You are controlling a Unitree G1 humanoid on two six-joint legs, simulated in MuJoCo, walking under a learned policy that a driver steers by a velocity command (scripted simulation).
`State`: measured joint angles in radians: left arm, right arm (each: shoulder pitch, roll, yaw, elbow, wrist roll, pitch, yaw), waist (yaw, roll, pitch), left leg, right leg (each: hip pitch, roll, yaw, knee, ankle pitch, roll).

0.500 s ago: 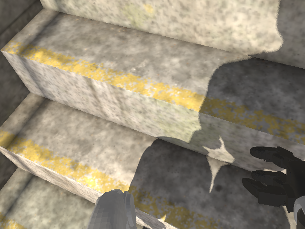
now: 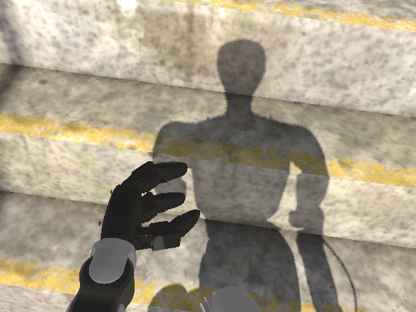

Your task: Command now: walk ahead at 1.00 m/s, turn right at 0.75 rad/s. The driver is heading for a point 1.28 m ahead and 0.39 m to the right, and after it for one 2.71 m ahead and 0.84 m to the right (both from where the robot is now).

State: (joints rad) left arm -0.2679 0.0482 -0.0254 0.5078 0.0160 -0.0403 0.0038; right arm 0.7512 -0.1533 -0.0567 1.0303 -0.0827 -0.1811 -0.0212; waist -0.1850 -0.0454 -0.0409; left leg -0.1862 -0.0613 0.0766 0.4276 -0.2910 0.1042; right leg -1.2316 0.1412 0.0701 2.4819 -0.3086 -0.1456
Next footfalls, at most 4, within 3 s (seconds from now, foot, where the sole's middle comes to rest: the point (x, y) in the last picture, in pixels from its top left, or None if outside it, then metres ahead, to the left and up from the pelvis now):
0.22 right None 0.19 -0.07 -0.56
0.72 left None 0.25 0.15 -0.56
0.80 right None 0.25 -0.09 -0.31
0.98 right None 0.23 -0.03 -0.51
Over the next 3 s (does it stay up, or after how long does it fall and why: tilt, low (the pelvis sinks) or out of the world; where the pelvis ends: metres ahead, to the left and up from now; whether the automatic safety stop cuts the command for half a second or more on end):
falls after 1.38 s (tilt)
